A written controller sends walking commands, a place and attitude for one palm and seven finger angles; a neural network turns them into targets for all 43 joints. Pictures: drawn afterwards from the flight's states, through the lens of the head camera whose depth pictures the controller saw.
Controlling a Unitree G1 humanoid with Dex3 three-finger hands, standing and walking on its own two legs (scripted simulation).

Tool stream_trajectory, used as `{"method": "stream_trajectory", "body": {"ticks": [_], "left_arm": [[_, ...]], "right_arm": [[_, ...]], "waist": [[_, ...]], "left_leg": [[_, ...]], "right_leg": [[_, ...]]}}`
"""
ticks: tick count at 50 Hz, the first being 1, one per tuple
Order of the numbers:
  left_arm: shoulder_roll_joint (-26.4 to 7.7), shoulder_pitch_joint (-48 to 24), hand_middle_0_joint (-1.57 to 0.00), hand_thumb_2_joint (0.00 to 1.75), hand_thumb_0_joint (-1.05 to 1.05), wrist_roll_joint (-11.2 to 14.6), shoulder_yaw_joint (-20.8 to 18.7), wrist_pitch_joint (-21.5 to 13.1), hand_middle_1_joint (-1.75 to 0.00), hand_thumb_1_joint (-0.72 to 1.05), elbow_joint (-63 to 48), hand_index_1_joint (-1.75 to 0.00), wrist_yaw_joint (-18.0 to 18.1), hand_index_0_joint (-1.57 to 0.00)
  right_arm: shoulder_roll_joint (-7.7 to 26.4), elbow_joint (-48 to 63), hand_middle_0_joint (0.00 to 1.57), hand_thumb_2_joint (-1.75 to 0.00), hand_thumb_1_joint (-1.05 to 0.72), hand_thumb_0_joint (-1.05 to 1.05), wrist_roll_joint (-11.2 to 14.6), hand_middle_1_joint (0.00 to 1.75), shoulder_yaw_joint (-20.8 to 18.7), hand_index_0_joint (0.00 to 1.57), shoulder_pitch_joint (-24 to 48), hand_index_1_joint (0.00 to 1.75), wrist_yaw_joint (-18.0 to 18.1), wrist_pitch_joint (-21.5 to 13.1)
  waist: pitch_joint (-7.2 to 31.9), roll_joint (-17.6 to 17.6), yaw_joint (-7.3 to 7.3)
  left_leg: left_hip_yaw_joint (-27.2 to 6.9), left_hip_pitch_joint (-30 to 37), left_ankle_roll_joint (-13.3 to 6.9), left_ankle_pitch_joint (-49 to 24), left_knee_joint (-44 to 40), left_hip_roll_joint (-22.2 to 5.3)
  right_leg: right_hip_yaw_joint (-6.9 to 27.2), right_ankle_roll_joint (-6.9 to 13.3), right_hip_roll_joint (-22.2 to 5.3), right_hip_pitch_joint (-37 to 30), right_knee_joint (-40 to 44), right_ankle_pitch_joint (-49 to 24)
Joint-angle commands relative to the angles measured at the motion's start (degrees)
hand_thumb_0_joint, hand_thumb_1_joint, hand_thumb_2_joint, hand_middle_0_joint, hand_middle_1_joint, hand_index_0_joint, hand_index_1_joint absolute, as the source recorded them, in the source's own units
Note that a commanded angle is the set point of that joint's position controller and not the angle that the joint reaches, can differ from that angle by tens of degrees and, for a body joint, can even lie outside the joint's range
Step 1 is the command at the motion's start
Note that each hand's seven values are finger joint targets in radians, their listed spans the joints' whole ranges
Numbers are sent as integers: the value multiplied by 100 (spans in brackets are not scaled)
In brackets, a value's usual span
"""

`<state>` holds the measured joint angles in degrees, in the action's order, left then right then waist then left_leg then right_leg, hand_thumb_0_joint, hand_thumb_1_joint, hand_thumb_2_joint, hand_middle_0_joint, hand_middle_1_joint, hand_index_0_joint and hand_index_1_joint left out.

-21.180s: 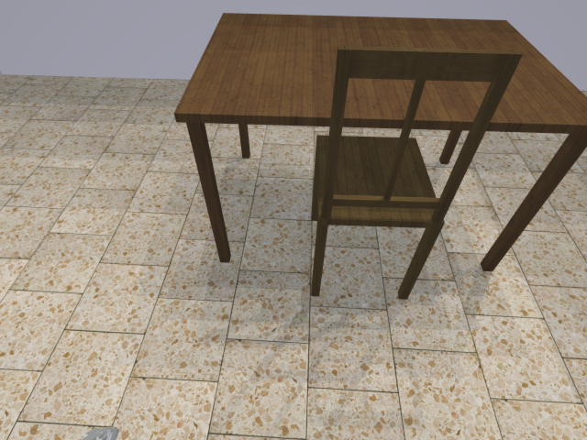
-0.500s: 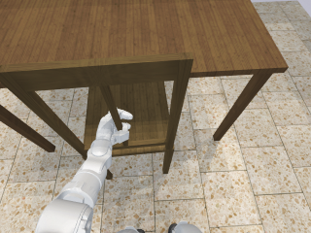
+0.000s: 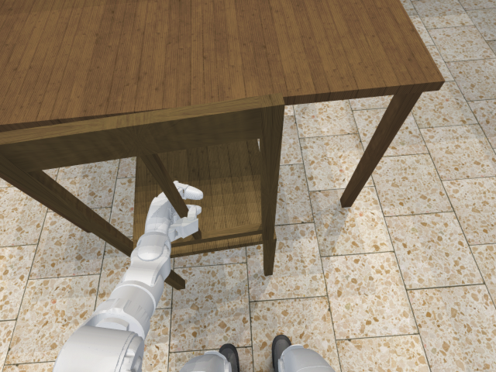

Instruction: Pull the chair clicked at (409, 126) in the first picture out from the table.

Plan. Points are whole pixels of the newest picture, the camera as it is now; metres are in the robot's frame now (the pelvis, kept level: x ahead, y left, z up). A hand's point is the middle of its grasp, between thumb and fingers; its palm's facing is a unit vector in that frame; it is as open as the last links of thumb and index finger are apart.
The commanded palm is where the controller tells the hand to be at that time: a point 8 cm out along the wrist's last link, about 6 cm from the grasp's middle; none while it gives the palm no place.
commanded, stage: step backward, pulling the chair out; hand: left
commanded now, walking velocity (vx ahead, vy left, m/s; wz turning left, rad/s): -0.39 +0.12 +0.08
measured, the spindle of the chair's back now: (179, 205) +0.39 +0.13 -0.05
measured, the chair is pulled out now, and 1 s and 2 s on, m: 0.12 0.20 0.31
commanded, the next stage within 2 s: none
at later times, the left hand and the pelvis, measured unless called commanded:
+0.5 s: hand (186, 246) +0.32 +0.11 -0.06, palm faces -0.04 -0.99 -0.16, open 5.0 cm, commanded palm +0.33 +0.16 -0.07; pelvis -0.03 +0.01 +0.00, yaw +0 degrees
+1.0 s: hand (186, 265) +0.29 +0.11 -0.06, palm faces -0.10 -0.98 -0.16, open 5.0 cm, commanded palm +0.25 +0.17 -0.08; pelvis -0.11 +0.03 -0.01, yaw +7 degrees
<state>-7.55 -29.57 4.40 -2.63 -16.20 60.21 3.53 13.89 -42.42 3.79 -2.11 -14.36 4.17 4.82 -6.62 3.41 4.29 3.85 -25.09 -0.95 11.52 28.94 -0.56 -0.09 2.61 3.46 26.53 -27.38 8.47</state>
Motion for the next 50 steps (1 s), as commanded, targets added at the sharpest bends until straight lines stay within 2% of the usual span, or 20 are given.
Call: {"method": "stream_trajectory", "body": {"ticks": [1, 4, 7, 10, 12, 14, 16, 20, 22, 26, 27, 28, 29, 31, 34, 36, 41, 45, 48, 50], "left_arm": [[-1491, -1601, -50, 90, 0, -375, -127, -163, -145, 90, -901, -145, 250, -50], [-1217, -1543, -50, 90, 0, -363, 96, -123, -145, 90, -967, -145, 243, -50], [-1131, -1402, -50, 90, 0, -361, 196, -71, -145, 90, -1092, -145, 245, -50], [-1005, -1418, -50, 90, 0, -330, 363, -100, -145, 90, -1313, -145, 194, -50], [-942, -1409, -50, 90, 0, -282, 430, -119, -145, 90, -1300, -145, 177, -50], [-827, -1546, -50, 90, 0, -290, 459, -166, -145, 90, -1393, -145, 170, -50], [-1019, -1701, -50, 90, 0, -328, 271, -196, -145, 90, -1444, -145, 202, -50], [-921, -1879, -50, 90, 0, -429, 256, -236, -145, 90, -1226, -145, 161, -50], [-1021, -1944, -50, 90, 0, -447, 163, -219, -145, 90, -1126, -145, 161, -50], [-1285, -1922, -50, 90, 0, -414, -53, -174, -145, 90, -968, -145, 187, -50], [-1260, -1911, -50, 90, 0, -389, 1, -160, -145, 90, -978, -145, 182, -50], [-1278, -1871, -50, 90, 0, -381, 21, -174, -145, 90, -980, -145, 195, -50], [-1302, -1784, -50, 90, 0, -387, 13, -186, -145, 90, -947, -145, 231, -50], [-1305, -1477, -50, 90, 0, -413, -161, -106, -145, 90, -659, -145, 271, -50], [-1152, -1693, -50, 90, 0, -400, -78, -64, -145, 90, -879, -145, 235, -50], [-1237, -1502, -50, 90, 0, -340, -148, 27, -145, 90, -826, -145, 291, -50], [-934, -1517, -50, 90, 0, -264, 68, 356, -145, 90, -968, -145, 265, -50], [-737, -1522, -50, 90, 0, -343, 232, 460, -145, 90, -1485, -145, 200, -50], [-559, -1406, -50, 90, 0, -325, 412, 420, -145, 90, -2073, -145, 116, -50], [-387, -1330, -50, 90, 0, -361, 518, 295, -145, 90, -2471, -145, 21, -50]], "right_arm": [[890, 394, 20, -90, -90, 0, 92, 30, -259, 20, -466, 30, 62, -205], [887, 459, 20, -90, -90, 0, 131, 30, -225, 20, -339, 30, 28, -226], [934, 452, 20, -90, -90, 0, 141, 30, -211, 20, -346, 30, 68, -241], [952, 582, 20, -90, -90, 0, 136, 30, -206, 20, -255, 30, 126, -289], [974, 619, 20, -90, -90, 0, 140, 30, -210, 20, -233, 30, 108, -333], [938, 637, 20, -90, -90, 0, 56, 30, -201, 20, -156, 30, 165, -427], [941, 563, 20, -90, -90, 0, -34, 30, -245, 20, -194, 30, 193, -464], [772, 372, 20, -90, -90, 0, -194, 30, -218, 20, -380, 30, 118, -609], [749, 300, 20, -90, -90, 0, -221, 30, -205, 20, -342, 30, 120, -637], [833, 253, 20, -90, -90, 0, -120, 30, -212, 20, -133, 30, 172, -698], [750, 298, 20, -90, -90, 0, -96, 30, -209, 20, -91, 30, 185, -709], [712, 334, 20, -90, -90, 0, -59, 30, -215, 20, -159, 30, 171, -727], [696, 324, 20, -90, -90, 0, -25, 30, -236, 20, -251, 30, 128, -762], [767, 267, 20, -90, -90, 0, -56, 30, -317, 20, -145, 30, 56, -767], [627, 168, 20, -90, -90, 0, 2, 30, -134, 20, -151, 30, -28, -783], [710, 185, 20, -90, -90, 0, 51, 30, -107, 20, -88, 30, -18, -718], [858, 309, 20, -90, -90, 0, 80, 30, -141, 20, -241, 30, 87, -575], [843, 517, 20, -90, -90, 0, 37, 30, -174, 20, -417, 30, 181, -327], [829, 802, 20, -90, -90, 0, 35, 30, -228, 20, -427, 30, 231, -132], [908, 1029, 20, -90, -90, 0, -3, 30, -332, 20, -430, 30, 189, -26]], "waist": [[2482, -610, -40], [2477, -623, -90], [2638, -458, -50], [2544, -287, -67], [2366, -20, -80], [2321, 413, -114], [2377, 605, -128], [2454, 387, -79], [2332, 339, -85], [1800, 136, -226], [1734, -231, -221], [1641, -700, -189], [1763, -1147, -215], [2003, -1226, -410], [2615, -420, -247], [2566, -485, -285], [2728, -1351, -328], [3092, -1362, -183], [3324, -1214, -67], [3261, -671, -38]], "left_leg": [[-242, 870, 76, 572, 186, -76], [-316, 729, 68, 883, 336, -2], [-439, 1044, 52, 187, -94, -78], [-744, 1367, -99, -600, -487, -365], [-1054, 1468, -257, 166, -864, -664], [-1493, 1328, -410, 323, -1240, -984], [-1789, 1690, -504, -388, -1210, -1232], [-1669, 2805, -596, -2728, -603, -1413], [-1556, 2632, -594, -2902, -487, -1419], [-1139, 800, -378, -547, -385, -978], [-949, 392, -233, 305, -196, -703], [-711, 260, -46, 1443, 314, -245], [-487, 499, 150, 1748, 1291, 189], [-875, 214, 259, 1991, 3055, 393], [-1086, 89, 317, 1711, 2700, 171], [-989, 95, 336, 1865, 2452, 196], [-827, 164, 327, 2014, 1400, 49], [-315, 622, 306, 1495, 87, 48], [-69, 1142, 241, 311, -1074, -211], [-158, 1613, 157, -796, -1205, -543]], "right_leg": [[1041, -628, -1315, -1375, 945, -1071], [1063, -637, -1434, -1599, 1142, -749], [772, -536, -1324, -1684, 874, -1145], [427, -589, -820, -1192, 526, -579], [369, -497, -572, -801, 287, 582], [239, -279, -382, -693, -445, 869], [274, -205, -344, -391, -906, 981], [376, -204, -388, -25, -916, 1045], [409, -214, -434, -278, -769, 843], [596, -129, -685, -1420, -90, -199], [933, -89, -977, -1520, 179, -111], [1472, 73, -1416, -1177, 780, 675], [2092, 159, -1918, -768, 1593, 1629], [2463, 305, -2356, -1019, 1842, 1147], [1470, 348, -2149, -2166, 838, -1189], [1371, 315, -2147, -2312, 804, -1555], [1156, 167, -2195, -3093, 642, -2794], [662, -93, -1885, -3361, 613, -2904], [304, -322, -1440, -3347, 271, -2909], [91, -573, -960, -2856, 63, -2494]]}}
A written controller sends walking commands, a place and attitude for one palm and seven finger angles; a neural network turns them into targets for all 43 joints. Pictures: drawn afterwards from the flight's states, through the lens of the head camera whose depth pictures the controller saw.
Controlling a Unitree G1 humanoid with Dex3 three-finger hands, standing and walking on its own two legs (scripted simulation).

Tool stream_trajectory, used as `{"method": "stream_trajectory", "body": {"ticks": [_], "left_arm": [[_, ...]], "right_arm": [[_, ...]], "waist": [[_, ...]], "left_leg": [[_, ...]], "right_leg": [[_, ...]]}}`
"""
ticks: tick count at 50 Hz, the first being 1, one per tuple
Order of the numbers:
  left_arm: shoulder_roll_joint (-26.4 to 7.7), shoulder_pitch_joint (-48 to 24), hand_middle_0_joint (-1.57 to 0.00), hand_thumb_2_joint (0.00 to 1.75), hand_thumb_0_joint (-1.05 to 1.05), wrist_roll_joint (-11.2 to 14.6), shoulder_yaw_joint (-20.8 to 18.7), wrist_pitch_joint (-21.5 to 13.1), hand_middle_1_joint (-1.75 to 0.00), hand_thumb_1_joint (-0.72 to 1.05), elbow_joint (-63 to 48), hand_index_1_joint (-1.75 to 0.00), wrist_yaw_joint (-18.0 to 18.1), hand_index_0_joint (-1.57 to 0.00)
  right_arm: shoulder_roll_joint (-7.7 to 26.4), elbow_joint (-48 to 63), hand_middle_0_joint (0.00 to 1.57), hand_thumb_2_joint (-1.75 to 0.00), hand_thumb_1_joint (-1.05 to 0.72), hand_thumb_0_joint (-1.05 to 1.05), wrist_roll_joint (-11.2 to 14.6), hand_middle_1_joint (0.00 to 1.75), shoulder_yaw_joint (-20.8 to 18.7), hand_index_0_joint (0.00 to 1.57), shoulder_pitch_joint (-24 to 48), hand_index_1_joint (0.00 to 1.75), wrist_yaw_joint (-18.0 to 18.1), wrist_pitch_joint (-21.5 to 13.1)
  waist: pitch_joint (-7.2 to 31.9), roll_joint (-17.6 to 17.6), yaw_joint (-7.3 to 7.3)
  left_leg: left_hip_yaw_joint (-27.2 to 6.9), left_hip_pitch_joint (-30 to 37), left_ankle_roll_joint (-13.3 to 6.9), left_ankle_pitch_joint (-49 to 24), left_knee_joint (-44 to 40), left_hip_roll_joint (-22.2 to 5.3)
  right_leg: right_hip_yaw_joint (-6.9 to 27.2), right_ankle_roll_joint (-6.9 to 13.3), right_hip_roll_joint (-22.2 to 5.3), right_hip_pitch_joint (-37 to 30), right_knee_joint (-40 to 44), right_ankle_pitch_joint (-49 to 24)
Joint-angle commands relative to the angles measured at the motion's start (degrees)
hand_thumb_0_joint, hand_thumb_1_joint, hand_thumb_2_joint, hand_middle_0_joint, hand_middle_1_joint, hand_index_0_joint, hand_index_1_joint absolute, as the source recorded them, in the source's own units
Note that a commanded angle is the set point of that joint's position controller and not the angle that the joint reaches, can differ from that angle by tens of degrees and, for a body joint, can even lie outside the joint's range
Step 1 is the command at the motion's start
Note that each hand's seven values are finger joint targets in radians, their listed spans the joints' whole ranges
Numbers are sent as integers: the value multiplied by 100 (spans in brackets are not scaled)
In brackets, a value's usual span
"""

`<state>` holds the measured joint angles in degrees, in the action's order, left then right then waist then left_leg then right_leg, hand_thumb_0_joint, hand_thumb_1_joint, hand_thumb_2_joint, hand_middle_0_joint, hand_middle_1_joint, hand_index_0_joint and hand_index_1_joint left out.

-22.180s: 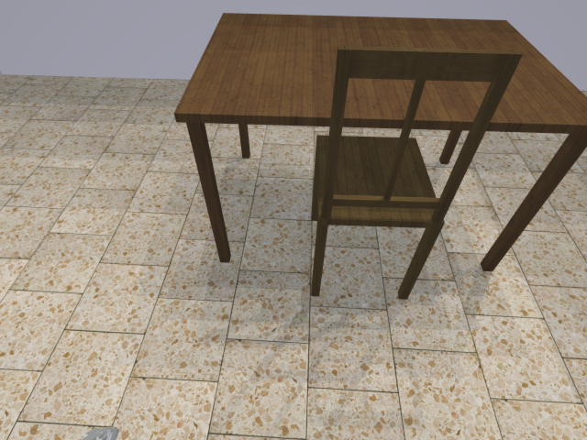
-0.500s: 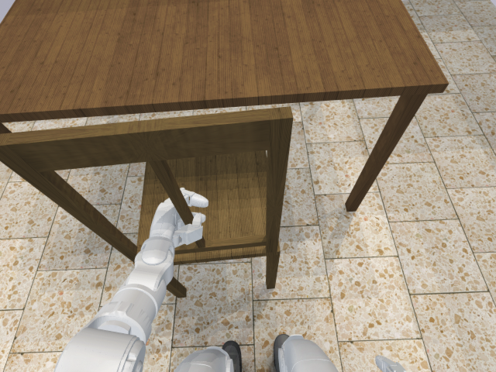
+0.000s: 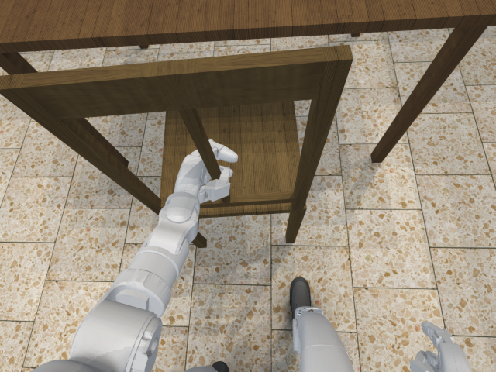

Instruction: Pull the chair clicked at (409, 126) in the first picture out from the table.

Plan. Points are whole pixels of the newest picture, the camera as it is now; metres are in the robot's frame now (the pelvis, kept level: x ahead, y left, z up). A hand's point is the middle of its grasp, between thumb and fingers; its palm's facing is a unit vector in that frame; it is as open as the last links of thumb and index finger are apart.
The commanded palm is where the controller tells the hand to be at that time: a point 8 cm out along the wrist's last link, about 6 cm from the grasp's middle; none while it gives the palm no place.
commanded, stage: step backward, pulling the chair out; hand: left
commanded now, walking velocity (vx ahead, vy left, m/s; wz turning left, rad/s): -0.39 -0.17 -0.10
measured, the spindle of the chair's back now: (212, 166) +0.43 +0.05 -0.04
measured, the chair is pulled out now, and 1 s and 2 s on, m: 0.20 0.31 0.47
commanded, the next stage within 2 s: none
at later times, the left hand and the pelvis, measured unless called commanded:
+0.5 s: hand (203, 210) +0.36 +0.07 -0.06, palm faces -0.19 -0.96 -0.22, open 5.0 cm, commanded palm +0.35 +0.12 -0.06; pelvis -0.02 +0.01 -0.02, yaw -2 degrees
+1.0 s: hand (195, 245) +0.30 +0.08 -0.05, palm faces -0.14 -0.97 -0.19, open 4.9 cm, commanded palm +0.31 +0.13 -0.06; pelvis -0.07 +0.00 +0.00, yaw -2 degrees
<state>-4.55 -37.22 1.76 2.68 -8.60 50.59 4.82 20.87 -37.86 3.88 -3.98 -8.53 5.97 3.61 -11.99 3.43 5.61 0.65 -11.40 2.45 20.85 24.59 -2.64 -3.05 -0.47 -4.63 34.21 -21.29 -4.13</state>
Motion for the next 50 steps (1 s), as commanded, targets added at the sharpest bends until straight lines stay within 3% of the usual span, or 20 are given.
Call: {"method": "stream_trajectory", "body": {"ticks": [1, 3, 4, 10, 16, 18, 21, 22, 26, 29, 30, 32, 33, 34, 36, 41, 43, 45, 48, 50], "left_arm": [[-568, -357, -50, 90, 0, -128, 141, -518, -145, 90, -1616, -145, -160, -50], [-669, -466, -50, 90, 0, -202, 37, -679, -145, 90, -2035, -145, -199, -50], [-717, -463, -50, 90, 0, -269, -18, -703, -145, 90, -2023, -145, -191, -50], [-810, -1392, -50, 90, 0, -298, -149, -790, -145, 90, -1188, -145, -135, -50], [-1051, -1517, -50, 90, 0, -379, -340, -949, -145, 90, -291, -145, -106, -50], [-1116, -1525, -50, 90, 0, -420, -446, -958, -145, 90, -252, -145, -76, -50], [-1214, -1287, -50, 90, 0, -306, -526, -821, -145, 90, -24, -145, -67, -50], [-1222, -1293, -50, 90, 0, -315, -548, -773, -145, 90, -26, -145, -48, -50], [-1146, -1196, -50, 90, 0, -278, -476, -769, -145, 90, -61, -145, 40, -50], [-1127, -938, -50, 90, 0, -330, -549, -865, -145, 90, -590, -145, 26, -50], [-1220, -908, -50, 90, 0, -320, -671, -837, -145, 90, -716, -145, 27, -50], [-1226, -960, -50, 90, 0, -311, -776, -759, -145, 90, -908, -145, 41, -50], [-1156, -1116, -50, 90, 0, -302, -656, -731, -145, 90, -894, -145, 46, -50], [-1264, -1110, -50, 90, 0, -279, -741, -720, -145, 90, -628, -145, 25, -50], [-935, -1318, -50, 90, 0, -301, -354, -560, -145, 90, -297, -145, -12, -50], [-1147, -690, -50, 90, 0, -59, -417, -558, -145, 90, -441, -145, -19, -50], [-988, -736, -50, 90, 0, -6, -274, -576, -145, 90, -836, -145, -42, -50], [-988, -984, -50, 90, 0, -77, -299, -673, -145, 90, -1176, -145, -55, -50], [-1038, -1063, -50, 90, 0, -128, -448, -688, -145, 90, -1003, -145, -28, -50], [-1007, -1311, -50, 90, 0, -224, -339, -745, -145, 90, -748, -145, -25, -50]], "right_arm": [[311, 671, 20, -90, -90, 0, -10, 30, -219, 20, -1009, 30, -25, 153], [94, 798, 20, -90, -90, 0, -185, 30, -152, 20, -751, 30, -80, 80], [48, 810, 20, -90, -90, 0, -231, 30, -142, 20, -727, 30, -116, 86], [-65, 291, 20, -90, -90, 0, -173, 30, -160, 20, -1328, 30, -47, -45], [-30, -231, 20, -90, -90, 0, -273, 30, -141, 20, -1464, 30, 89, -303], [-100, -262, 20, -90, -90, 0, -256, 30, -145, 20, -1618, 30, 71, -315], [-113, -329, 20, -90, -90, 0, -182, 30, -168, 20, -1767, 30, 70, -387], [-98, -319, 20, -90, -90, 0, -172, 30, -116, 20, -1719, 30, 53, -454], [3, -320, 20, -90, -90, 0, -169, 30, -21, 20, -1651, 30, 23, -515], [125, 184, 20, -90, -90, 0, -302, 30, -77, 20, -996, 30, -24, -411], [33, 227, 20, -90, -90, 0, -302, 30, -67, 20, -869, 30, -68, -375], [8, 244, 20, -90, -90, 0, -179, 30, -254, 20, -1328, 30, -109, -228], [-62, 164, 20, -90, -90, 0, -153, 30, -331, 20, -1723, 30, -144, -177], [5, 130, 20, -90, -90, 0, -181, 30, -332, 20, -1486, 30, -145, -267], [18, -44, 20, -90, -90, 0, -185, 30, -195, 20, -1367, 30, -93, -411], [-4, 28, 20, -90, -90, 0, -116, 30, 35, 20, -1190, 30, 14, -268], [192, 211, 20, -90, -90, 0, -167, 30, -70, 20, -1012, 30, 31, -189], [62, 476, 20, -90, -90, 0, -218, 30, -86, 20, -726, 30, -43, -153], [-37, 384, 20, -90, -90, 0, -212, 30, -112, 20, -809, 30, -99, -190], [-59, 175, 20, -90, -90, 0, -204, 30, -173, 20, -1114, 30, -134, -249]], "waist": [[3813, -512, -177], [3364, 831, -157], [3085, 972, -160], [2442, -986, -93], [2038, 372, -163], [2371, -246, -190], [2808, -2107, -211], [2855, -2144, -240], [2917, -832, -170], [2000, 1694, -321], [1843, 1399, -410], [2813, -601, -378], [3396, -1969, -181], [3151, -2384, -310], [2704, -1603, -270], [3261, -664, -261], [2929, 117, -284], [2456, 1125, -355], [2385, 308, -377], [2764, -621, -222]], "left_leg": [[60, 558, -232, -2090, -648, -554], [6, 307, -217, -2683, -412, -676], [-59, 100, -231, -2829, -270, -765], [112, -521, -116, -1135, 388, -539], [-94, -947, -241, -1616, -12, -694], [-28, -1054, -170, -1730, 635, -531], [107, -846, -6, 505, 1951, 134], [33, -754, -36, 934, 1991, 181], [159, -150, -250, 441, -64, 6], [-995, -1917, -859, -440, -802, -1163], [-930, -1811, -893, -1402, -496, -1302], [-372, -876, -426, -2574, 1299, -893], [-62, -889, -112, -1511, 2287, -248], [-230, -908, 36, 850, 3235, 228], [-537, -1019, 4, 1359, 2951, -52], [154, 144, -37, -173, 31, -61], [-581, -62, -466, -783, -544, -753], [-792, -1143, -791, -1019, -736, -1289], [-684, -329, -823, -2648, -11, -1396], [-210, 630, -290, -3465, 943, -998]], "right_leg": [[287, -308, 51, -3320, -599, -805], [203, -31, 22, -2791, -1149, -758], [201, 28, 75, -2658, -1363, -658], [583, 290, -214, -2415, -1154, -566], [459, 166, 4, -2041, -1852, -79], [691, 293, -119, -2441, -1479, -573], [1376, 677, -848, -2540, -291, -371], [1341, 698, -920, -2424, -15, 286], [595, 146, -561, -2011, -300, 1665], [272, -17, 256, -2133, -3067, 1756], [359, 49, 258, -2179, -3094, 1793], [629, 182, 28, -2913, -1323, -546], [1358, 464, -669, -3418, -623, -2111], [2045, 876, -1258, -3414, -276, -2719], [1772, 1048, -1385, -2977, -217, -2428], [1023, 368, -870, -2773, -388, -404], [500, -74, -77, -2341, -835, 753], [290, -64, 327, -2528, -2085, 1810], [344, -2, 375, -2183, -1892, 1763], [640, 106, -35, -2452, -561, -1230]]}}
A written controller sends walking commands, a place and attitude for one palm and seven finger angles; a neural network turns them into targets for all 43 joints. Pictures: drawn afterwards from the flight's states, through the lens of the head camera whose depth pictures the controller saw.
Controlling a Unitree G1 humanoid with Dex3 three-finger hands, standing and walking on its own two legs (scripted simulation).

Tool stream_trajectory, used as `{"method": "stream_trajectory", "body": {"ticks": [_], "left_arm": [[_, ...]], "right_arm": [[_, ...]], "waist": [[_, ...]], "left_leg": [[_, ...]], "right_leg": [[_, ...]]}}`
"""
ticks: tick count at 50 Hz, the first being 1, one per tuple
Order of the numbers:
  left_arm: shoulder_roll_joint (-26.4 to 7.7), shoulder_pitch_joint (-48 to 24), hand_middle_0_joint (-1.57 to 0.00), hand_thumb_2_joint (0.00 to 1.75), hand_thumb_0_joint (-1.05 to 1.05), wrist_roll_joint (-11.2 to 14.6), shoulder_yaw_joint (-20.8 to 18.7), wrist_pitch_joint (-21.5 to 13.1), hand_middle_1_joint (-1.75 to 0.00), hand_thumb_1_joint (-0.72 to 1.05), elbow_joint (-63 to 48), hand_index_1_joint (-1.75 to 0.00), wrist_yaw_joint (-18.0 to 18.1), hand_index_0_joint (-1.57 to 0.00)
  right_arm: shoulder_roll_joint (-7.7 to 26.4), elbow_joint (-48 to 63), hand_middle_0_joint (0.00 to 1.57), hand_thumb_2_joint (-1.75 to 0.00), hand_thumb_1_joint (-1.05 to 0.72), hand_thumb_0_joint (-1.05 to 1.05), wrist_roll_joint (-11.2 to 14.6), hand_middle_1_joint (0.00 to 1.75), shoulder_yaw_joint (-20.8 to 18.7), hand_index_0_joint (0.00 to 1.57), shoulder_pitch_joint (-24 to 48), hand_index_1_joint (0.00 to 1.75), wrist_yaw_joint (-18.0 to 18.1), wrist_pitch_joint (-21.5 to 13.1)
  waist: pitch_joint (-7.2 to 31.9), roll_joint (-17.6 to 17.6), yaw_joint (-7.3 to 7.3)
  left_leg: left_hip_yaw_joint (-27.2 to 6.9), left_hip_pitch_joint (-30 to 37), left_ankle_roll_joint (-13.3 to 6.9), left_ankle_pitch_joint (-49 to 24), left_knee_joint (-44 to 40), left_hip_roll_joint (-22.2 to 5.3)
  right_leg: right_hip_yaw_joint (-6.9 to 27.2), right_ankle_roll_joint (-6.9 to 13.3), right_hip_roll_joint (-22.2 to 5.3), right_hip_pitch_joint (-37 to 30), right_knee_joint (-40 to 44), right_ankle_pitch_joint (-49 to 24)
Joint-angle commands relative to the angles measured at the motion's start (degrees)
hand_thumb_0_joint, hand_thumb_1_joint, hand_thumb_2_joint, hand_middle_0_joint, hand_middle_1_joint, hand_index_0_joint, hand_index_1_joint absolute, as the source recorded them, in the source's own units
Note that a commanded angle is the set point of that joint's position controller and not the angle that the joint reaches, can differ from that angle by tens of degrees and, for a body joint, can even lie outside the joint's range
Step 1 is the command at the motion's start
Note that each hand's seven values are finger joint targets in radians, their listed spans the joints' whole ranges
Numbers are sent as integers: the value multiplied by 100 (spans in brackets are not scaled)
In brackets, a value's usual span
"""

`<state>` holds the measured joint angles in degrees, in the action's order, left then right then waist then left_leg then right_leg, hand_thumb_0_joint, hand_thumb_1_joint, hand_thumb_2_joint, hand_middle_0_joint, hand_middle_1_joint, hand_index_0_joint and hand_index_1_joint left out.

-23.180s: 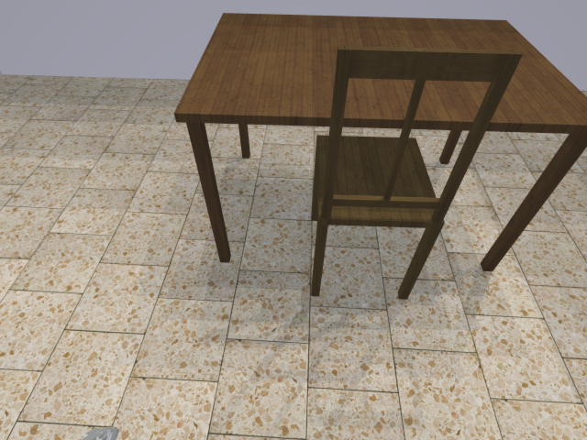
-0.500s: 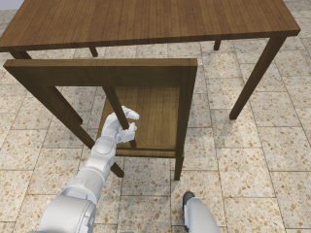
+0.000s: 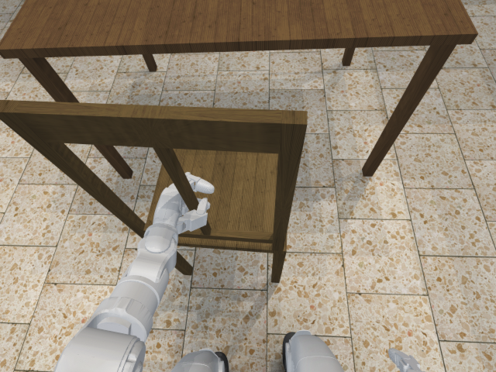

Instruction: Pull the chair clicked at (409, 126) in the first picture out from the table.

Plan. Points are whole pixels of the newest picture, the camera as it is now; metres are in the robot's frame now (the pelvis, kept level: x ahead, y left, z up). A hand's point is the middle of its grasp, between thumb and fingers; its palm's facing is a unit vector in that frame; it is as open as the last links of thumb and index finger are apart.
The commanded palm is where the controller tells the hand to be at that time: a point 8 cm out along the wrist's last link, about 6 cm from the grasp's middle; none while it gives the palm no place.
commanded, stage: step backward, pulling the chair out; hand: left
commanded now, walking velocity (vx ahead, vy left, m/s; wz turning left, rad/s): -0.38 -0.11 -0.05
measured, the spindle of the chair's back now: (190, 199) +0.39 +0.12 -0.04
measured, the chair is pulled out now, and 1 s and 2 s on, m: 0.31 0.47 0.62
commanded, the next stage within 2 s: stop walking, hand still on the chair in 1.30 s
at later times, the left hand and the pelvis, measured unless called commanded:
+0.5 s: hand (194, 248) +0.31 +0.10 -0.05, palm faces -0.09 -0.97 -0.21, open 5.0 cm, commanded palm +0.31 +0.15 -0.05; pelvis -0.07 +0.00 +0.01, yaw -3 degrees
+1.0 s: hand (185, 311) +0.20 +0.11 -0.05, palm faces -0.12 -0.97 -0.20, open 4.9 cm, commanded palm +0.22 +0.15 -0.05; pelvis -0.16 +0.01 +0.01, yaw -3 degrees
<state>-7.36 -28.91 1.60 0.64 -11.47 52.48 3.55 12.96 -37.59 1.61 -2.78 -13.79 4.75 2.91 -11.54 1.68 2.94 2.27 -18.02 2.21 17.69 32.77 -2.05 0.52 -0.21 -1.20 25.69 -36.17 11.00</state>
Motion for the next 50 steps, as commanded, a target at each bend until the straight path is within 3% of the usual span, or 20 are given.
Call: {"method": "stream_trajectory", "body": {"ticks": [1, 3, 6, 8, 12, 14, 16, 19, 23, 25, 26, 27, 30, 34, 38, 41, 43, 44, 47, 50], "left_arm": [[-878, -2404, -50, 90, 0, -242, -125, -484, -145, 90, -755, -145, 97, -50], [-1108, -2337, -50, 90, 0, -235, -259, -521, -145, 90, -499, -145, 103, -50], [-1246, -2075, -50, 90, 0, -253, -424, -438, -145, 90, -264, -145, 98, -50], [-1116, -1962, -50, 90, 0, -206, -356, -389, -145, 90, -297, -145, 112, -50], [-1059, -1617, -50, 90, 0, -73, -237, -314, -145, 90, -582, -145, 135, -50], [-934, -1737, -50, 90, 0, -125, -217, -402, -145, 90, -912, -145, 100, -50], [-934, -1807, -50, 90, 0, -171, -260, -511, -145, 90, -1278, -145, 60, -50], [-829, -1756, -50, 90, 0, -211, -271, -520, -145, 90, -1186, -145, 64, -50], [-946, -2011, -50, 90, 0, -332, -293, -607, -145, 90, -822, -145, 87, -50], [-1206, -2174, -50, 90, 0, -360, -324, -738, -145, 90, -679, -145, 91, -50], [-1496, -1932, -50, 90, 0, -289, -566, -664, -145, 90, -386, -145, 126, -50], [-1453, -1880, -50, 90, 0, -286, -577, -610, -145, 90, -272, -145, 103, -50], [-1385, -1762, -50, 90, 0, -305, -603, -568, -145, 90, -230, -145, 104, -50], [-1288, -1296, -50, 90, 0, -161, -563, -387, -145, 90, -258, -145, 143, -50], [-1129, -1066, -50, 90, 0, -81, -364, -295, -145, 90, -596, -145, 91, -50], [-921, -1202, -50, 90, 0, -126, -216, -396, -145, 90, -974, -145, 54, -50], [-770, -1608, -50, 90, 0, -167, -137, -447, -145, 90, -1314, -145, -62, -50], [-757, -1687, -50, 90, 0, -205, -169, -430, -145, 90, -1274, -145, -53, -50], [-734, -1984, -50, 90, 0, -267, -209, -441, -145, 90, -876, -145, -12, -50], [-948, -2182, -50, 90, 0, -424, -225, -558, -145, 90, -507, -145, -47, -50]], "right_arm": [[728, 16, 20, -90, -90, 0, -17, 30, -305, 20, -693, 30, 31, -188], [797, -150, 20, -90, -90, 0, 41, 30, -305, 20, -572, 30, 70, -206], [753, -141, 20, -90, -90, 0, 76, 30, -215, 20, -215, 30, 67, -289], [670, -107, 20, -90, -90, 0, 116, 30, -94, 20, -192, 30, 102, -294], [871, 15, 20, -90, -90, 0, 130, 30, -144, 20, -317, 30, 184, -202], [955, 218, 20, -90, -90, 0, 79, 30, -282, 20, -304, 30, 158, -127], [820, 373, 20, -90, -90, 0, -23, 30, -271, 20, -190, 30, 70, -100], [730, 440, 20, -90, -90, 0, -116, 30, -238, 20, -183, 30, -54, -112], [774, 117, 20, -90, -90, 0, -79, 30, -311, 20, -598, 30, -98, -174], [752, -41, 20, -90, -90, 0, -58, 30, -328, 20, -709, 30, -16, -180], [836, -38, 20, -90, -90, 0, 25, 30, -364, 20, -629, 30, 27, -171], [863, -23, 20, -90, -90, 0, 24, 30, -346, 20, -418, 30, 23, -209], [690, -31, 20, -90, -90, 0, 61, 30, -190, 20, -125, 30, -7, -308], [740, 48, 20, -90, -90, 0, 133, 30, -83, 20, -175, 30, 44, -245], [855, 170, 20, -90, -90, 0, 138, 30, -127, 20, -391, 30, 124, -146], [1105, 396, 20, -90, -90, 0, 56, 30, -306, 20, -344, 30, 119, -49], [794, 430, 20, -90, -90, 0, -164, 30, -286, 20, -179, 30, -24, -81], [737, 381, 20, -90, -90, 0, -199, 30, -265, 20, -156, 30, -82, -118], [797, 143, 20, -90, -90, 0, -117, 30, -334, 20, -467, 30, -195, -205], [816, -125, 20, -90, -90, 0, -53, 30, -373, 20, -716, 30, -118, -263]], "waist": [[2664, -903, 156], [2896, -1294, 9], [2993, -784, -222], [3169, -603, -181], [3301, -672, -37], [3066, -162, -8], [2987, 996, -27], [2464, 1202, -95], [2667, 133, 51], [2845, -377, 158], [2895, -1116, 55], [2949, -1170, -92], [2959, -529, -246], [3220, -687, -230], [3300, -967, -74], [2815, 489, 15], [2614, 1736, -19], [2383, 1776, -48], [2393, 760, -27], [2798, 22, 88]], "left_leg": [[-147, 1052, -38, -2408, 302, -771], [-121, 69, 99, 318, 926, -262], [-538, -361, 17, 1084, 1272, -191], [-484, -172, 19, 791, 472, -167], [-349, 872, -155, -1280, -1046, -510], [-568, 1105, -414, -2470, -926, -990], [-783, 967, -578, -2620, -1225, -1249], [-970, 1002, -856, -3259, -1177, -1671], [-593, 1823, -432, -4320, -71, -1362], [22, 1152, -38, -2582, 208, -755], [84, 410, 80, -546, 666, -417], [-125, -93, 47, 759, 1143, -187], [-665, -432, -4, 1198, 1584, -142], [-565, -247, 38, 731, 649, -55], [-289, 533, -70, -194, -806, -255], [-1170, 1161, -728, -2489, -1312, -1380], [-1442, 1251, -1034, -3506, -1382, -1808], [-1357, 1374, -1106, -4016, -1222, -1865], [-934, 2861, -717, -5787, -162, -1694], [-377, 2142, -237, -4818, 539, -1094]], "right_leg": [[724, 212, -764, -1846, 1062, -3821], [1272, 369, -1362, -2620, 1101, -5467], [1327, 413, -1656, -2645, 1146, -4904], [1059, 538, -1522, -2707, 1020, -4310], [500, 73, -971, -2209, 789, -3113], [170, -271, -285, -1742, 660, -2218], [42, -112, -94, -1513, 20, -988], [25, 0, 99, -918, -496, 1032], [275, 107, -215, -1540, 1102, -1785], [764, 241, -812, -2398, 1300, -4574], [1105, 256, -1154, -2895, 1148, -5748], [1180, 234, -1413, -2990, 1185, -6049], [1237, 463, -1658, -2657, 1308, -4420], [1038, 631, -1536, -2863, 1174, -3992], [635, 290, -1124, -2618, 1096, -3067], [21, -257, 11, -1356, 162, -1063], [104, -110, 124, -645, -946, 1001], [192, -27, 143, -364, -1281, 1374], [175, 111, 6, -182, 360, 655], [118, 202, -136, -1914, 1740, -2742]]}}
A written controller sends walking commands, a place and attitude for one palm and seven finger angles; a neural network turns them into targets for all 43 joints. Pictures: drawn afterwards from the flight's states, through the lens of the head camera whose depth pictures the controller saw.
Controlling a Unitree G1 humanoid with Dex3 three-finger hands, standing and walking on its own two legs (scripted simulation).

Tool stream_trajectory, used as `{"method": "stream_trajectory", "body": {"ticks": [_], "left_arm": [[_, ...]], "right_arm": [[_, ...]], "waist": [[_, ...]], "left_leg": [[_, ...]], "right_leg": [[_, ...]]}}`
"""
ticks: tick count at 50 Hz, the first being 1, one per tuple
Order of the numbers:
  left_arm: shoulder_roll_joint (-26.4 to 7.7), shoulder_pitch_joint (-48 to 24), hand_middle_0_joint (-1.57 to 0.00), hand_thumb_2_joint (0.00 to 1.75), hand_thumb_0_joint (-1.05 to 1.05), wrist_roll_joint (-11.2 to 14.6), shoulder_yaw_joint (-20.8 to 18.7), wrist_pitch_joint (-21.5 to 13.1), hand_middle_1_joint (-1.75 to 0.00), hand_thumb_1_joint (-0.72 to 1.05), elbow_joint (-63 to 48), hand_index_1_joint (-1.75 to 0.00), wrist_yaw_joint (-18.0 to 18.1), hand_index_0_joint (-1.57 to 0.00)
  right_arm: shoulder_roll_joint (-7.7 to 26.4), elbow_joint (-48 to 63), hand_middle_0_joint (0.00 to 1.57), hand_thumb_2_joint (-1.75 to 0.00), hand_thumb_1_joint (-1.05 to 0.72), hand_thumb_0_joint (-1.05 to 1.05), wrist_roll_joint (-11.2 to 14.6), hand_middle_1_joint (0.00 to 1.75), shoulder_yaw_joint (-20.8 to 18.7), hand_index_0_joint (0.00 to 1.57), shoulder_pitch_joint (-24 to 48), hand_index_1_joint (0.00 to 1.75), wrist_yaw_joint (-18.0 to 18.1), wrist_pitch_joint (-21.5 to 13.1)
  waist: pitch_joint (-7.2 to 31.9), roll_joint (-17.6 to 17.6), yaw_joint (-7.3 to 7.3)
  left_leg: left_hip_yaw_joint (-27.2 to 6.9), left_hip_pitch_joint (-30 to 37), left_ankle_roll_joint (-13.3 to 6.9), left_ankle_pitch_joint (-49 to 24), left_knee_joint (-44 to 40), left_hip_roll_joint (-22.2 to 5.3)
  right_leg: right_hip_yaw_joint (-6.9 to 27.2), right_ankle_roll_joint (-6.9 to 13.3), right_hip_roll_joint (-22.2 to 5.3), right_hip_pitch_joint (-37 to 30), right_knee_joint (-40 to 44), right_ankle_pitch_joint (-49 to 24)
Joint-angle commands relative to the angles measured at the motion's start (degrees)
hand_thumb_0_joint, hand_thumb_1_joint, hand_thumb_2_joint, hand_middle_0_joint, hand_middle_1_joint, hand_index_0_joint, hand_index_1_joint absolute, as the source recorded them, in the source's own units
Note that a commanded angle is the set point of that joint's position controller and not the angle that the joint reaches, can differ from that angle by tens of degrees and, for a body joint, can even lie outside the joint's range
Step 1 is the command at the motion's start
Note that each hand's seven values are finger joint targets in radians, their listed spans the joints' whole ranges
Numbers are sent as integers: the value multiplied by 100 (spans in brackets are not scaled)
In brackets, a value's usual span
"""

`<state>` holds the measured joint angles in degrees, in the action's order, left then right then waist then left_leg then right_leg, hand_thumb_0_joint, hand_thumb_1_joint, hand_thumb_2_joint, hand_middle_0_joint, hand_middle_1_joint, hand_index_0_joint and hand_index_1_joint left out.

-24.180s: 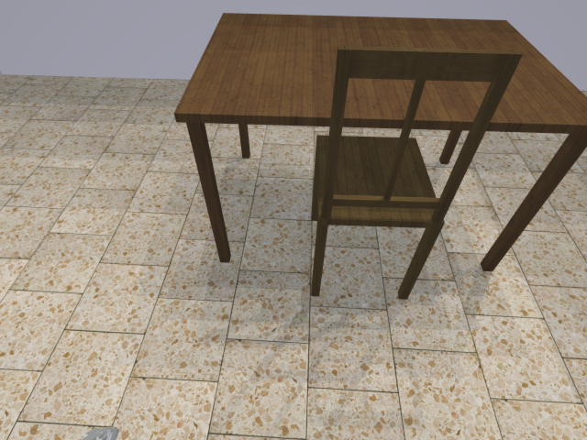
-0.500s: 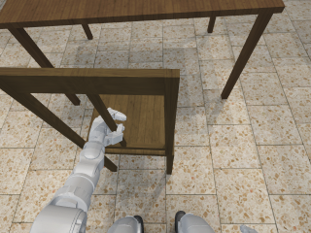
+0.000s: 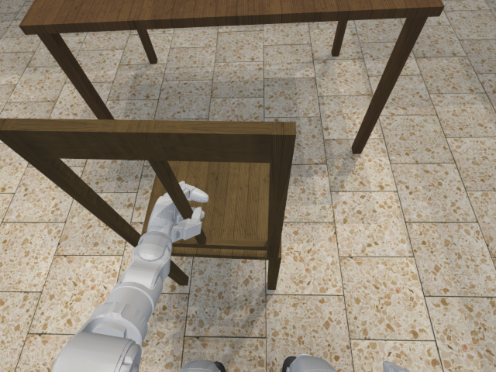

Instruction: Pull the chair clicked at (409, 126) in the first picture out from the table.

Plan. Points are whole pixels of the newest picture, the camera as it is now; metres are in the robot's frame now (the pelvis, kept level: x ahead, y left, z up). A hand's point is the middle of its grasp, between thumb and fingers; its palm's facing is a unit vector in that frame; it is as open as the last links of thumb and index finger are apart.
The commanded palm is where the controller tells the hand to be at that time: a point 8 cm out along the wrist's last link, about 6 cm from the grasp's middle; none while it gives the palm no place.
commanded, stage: step backward, pulling the chair out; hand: left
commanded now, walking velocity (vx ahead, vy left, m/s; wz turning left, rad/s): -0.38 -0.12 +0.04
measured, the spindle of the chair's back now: (185, 209) +0.38 +0.14 -0.05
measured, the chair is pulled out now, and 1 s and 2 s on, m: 0.47 0.62 0.62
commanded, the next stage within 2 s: stop walking, hand still on the chair in 0.30 s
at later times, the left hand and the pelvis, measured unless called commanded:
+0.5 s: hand (189, 276) +0.26 +0.12 -0.06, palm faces -0.04 -0.98 -0.21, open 4.9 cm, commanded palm +0.24 +0.16 -0.04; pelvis -0.10 -0.01 +0.00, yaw -1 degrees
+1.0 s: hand (186, 306) +0.21 +0.12 -0.06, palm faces -0.10 -0.98 -0.19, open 5.0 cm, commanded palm +0.20 +0.17 -0.04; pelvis -0.09 +0.02 +0.00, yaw -2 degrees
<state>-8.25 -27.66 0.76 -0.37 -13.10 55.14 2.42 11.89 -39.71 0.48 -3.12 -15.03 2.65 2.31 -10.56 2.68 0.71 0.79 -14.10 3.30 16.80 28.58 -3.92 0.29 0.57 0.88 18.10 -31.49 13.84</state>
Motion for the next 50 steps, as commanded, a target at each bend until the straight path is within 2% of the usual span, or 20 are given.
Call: {"method": "stream_trajectory", "body": {"ticks": [1, 2, 3, 4, 7, 13, 16, 18, 20, 21, 22, 25, 26, 27, 28, 31, 35, 40, 46, 50], "left_arm": [[-1159, -2413, -50, 90, 0, -372, -252, -460, -145, 90, -648, -145, 43, -50], [-1258, -2360, -50, 90, 0, -286, -285, -428, -145, 90, -467, -145, 44, -50], [-1351, -2092, -50, 90, 0, -215, -441, -304, -145, 90, -214, -145, 52, -50], [-1330, -2025, -50, 90, 0, -184, -474, -229, -145, 90, -99, -145, 30, -50], [-1293, -1924, -50, 90, 0, -119, -457, -140, -145, 90, -145, -145, 74, -50], [-1119, -1497, -50, 90, 0, 98, -280, 27, -145, 90, -243, -145, 127, -50], [-902, -1673, -50, 90, 0, 79, -182, -1, -145, 90, -424, -145, 115, -50], [-782, -2010, -50, 90, 0, 33, -85, -21, -145, 90, -808, -145, 35, -50], [-749, -2045, -50, 90, 0, 4, -131, 25, -145, 90, -667, -145, 59, -50], [-1090, -2266, -50, 90, 0, 42, -309, -41, -145, 90, -1785, -145, 74, -50], [-894, -1965, -50, 90, 0, 20, -185, 16, -145, 90, -1716, -145, 82, -50], [-847, -1393, -50, 90, 0, -8, -22, 196, -145, 90, -1677, -145, 16, -50], [-1088, -1182, -50, 90, 0, -35, -171, 265, -145, 90, -1491, -145, 45, -50], [-1285, -1033, -50, 90, 0, 39, -386, 369, -145, 90, -1304, -145, 126, -50], [-1217, -1024, -50, 90, 0, 82, -372, 382, -145, 90, -1319, -145, 143, -50], [-1241, -954, -50, 90, 0, 87, -381, 315, -145, 90, -1491, -145, 189, -50], [-1028, -773, -50, 90, 0, 63, -295, 273, -145, 90, -1357, -145, 209, -50], [-826, -506, -50, 90, 0, 60, -160, 243, -145, 90, -1107, -145, 207, -50], [-599, -278, -50, 90, 0, 36, 66, 198, -145, 90, -1341, -145, 216, -50], [-510, -49, -50, 90, 0, 4, 116, 188, -145, 90, -1649, -145, 229, -50]], "right_arm": [[916, 61, 20, -90, -90, 0, 46, 30, -291, 20, -549, 30, 149, -191], [891, 77, 20, -90, -90, 0, 90, 30, -270, 20, -377, 30, 214, -188], [982, 64, 20, -90, -90, 0, 139, 30, -301, 20, -184, 30, 269, -234], [943, 130, 20, -90, -90, 0, 162, 30, -273, 20, 41, 30, 266, -305], [776, 107, 20, -90, -90, 0, 201, 30, -44, 20, 107, 30, 277, -292], [943, 250, 20, -90, -90, 0, 277, 30, -14, 20, -120, 30, 394, -216], [1211, 371, 20, -90, -90, 0, 210, 30, -174, 20, -167, 30, 372, -124], [950, 457, 20, -90, -90, 0, 44, 30, -141, 20, 9, 30, 260, -139], [959, 383, 20, -90, -90, 0, 74, 30, -177, 20, -121, 30, 174, -179], [993, 529, 20, -90, -90, 0, 112, 30, -195, 20, -213, 30, 154, -210], [966, 562, 20, -90, -90, 0, 145, 30, -147, 20, -125, 30, 163, -229], [970, 707, 20, -90, -90, 0, 217, 30, -99, 20, -120, 30, 245, -235], [984, 677, 20, -90, -90, 0, 203, 30, -78, 20, -13, 30, 283, -228], [960, 613, 20, -90, -90, 0, 272, 30, -89, 20, -76, 30, 310, -161], [921, 641, 20, -90, -90, 0, 274, 30, -54, 20, 94, 30, 326, -154], [839, 491, 20, -90, -90, 0, 215, 30, 67, 20, 246, 30, 369, -211], [769, 543, 20, -90, -90, 0, 194, 30, 97, 20, 290, 30, 389, -176], [721, 524, 20, -90, -90, 0, 161, 30, 99, 20, 337, 30, 414, -159], [791, 516, 20, -90, -90, 0, 133, 30, 74, 20, 404, 30, 441, -212], [759, 611, 20, -90, -90, 0, 111, 30, 84, 20, 431, 30, 402, -256]], "waist": [[2527, -408, 316], [2432, -812, 292], [2585, -1546, 124], [2583, -1466, -7], [2842, -420, -16], [2813, -975, 52], [2416, 464, 138], [2216, 1358, 91], [2043, 1082, 71], [2356, 873, 31], [2377, 765, 30], [2445, -251, 127], [2182, -477, 120], [2385, -1331, 74], [2329, -1475, 11], [2264, -209, 21], [2103, -572, -48], [1747, -939, -37], [1705, -34, -28], [2035, -89, -70]], "left_leg": [[-7, 693, -172, -2940, 1154, -627], [147, -234, -19, -449, 1373, -195], [-40, -742, -35, 903, 1780, 65], [-258, -972, -100, 1248, 2104, 26], [-356, -749, -83, 894, 1544, 8], [-102, 391, -233, -286, -203, -84], [-1310, 618, -1038, -1992, -813, -1316], [-1650, 401, -1351, -2503, -989, -1678], [-1252, 844, -1231, -3389, -481, -1578], [-1069, 1302, -1091, -3585, -193, -1468], [-916, 1375, -924, -3464, 131, -1299], [-262, 538, -459, -1352, 394, -500], [-106, 196, -380, -584, 336, -303], [-51, 20, -276, -61, 454, -121], [-114, -80, -271, 286, 537, -2], [-106, 378, -361, -153, 17, -29], [-185, 417, -468, -339, -130, -65], [-188, 417, -470, -292, -170, 29], [-434, 854, -579, -1270, -469, -285], [-570, 1106, -606, -2175, -447, -418]], "right_leg": [[544, 321, -866, -1847, 1093, -4720], [1073, 597, -1459, -2254, 779, -6098], [1125, 550, -1627, -2481, 599, -6795], [1123, 462, -1800, -2329, 526, -6432], [1012, 714, -1800, -2005, 494, -4627], [682, 278, -1349, -1155, 500, -2252], [31, -287, -140, -254, -568, -248], [160, -153, -143, 14, -1531, 1157], [270, -54, -221, 144, -1112, 1131], [213, -64, -220, -63, -483, 844], [181, -40, -254, -362, 272, 333], [488, 26, -633, -1376, 1136, -1473], [597, 116, -901, -1235, 1077, -1408], [968, 167, -1049, -1483, 1046, -1288], [1049, 162, -1147, -1440, 1101, -1297], [919, 63, -1098, -1117, 960, -945], [716, -172, -821, -975, 1016, -1], [762, -22, -854, -735, 1228, 393], [368, 11, -548, -611, 795, -491], [212, 5, -471, -831, 560, -1169]]}}
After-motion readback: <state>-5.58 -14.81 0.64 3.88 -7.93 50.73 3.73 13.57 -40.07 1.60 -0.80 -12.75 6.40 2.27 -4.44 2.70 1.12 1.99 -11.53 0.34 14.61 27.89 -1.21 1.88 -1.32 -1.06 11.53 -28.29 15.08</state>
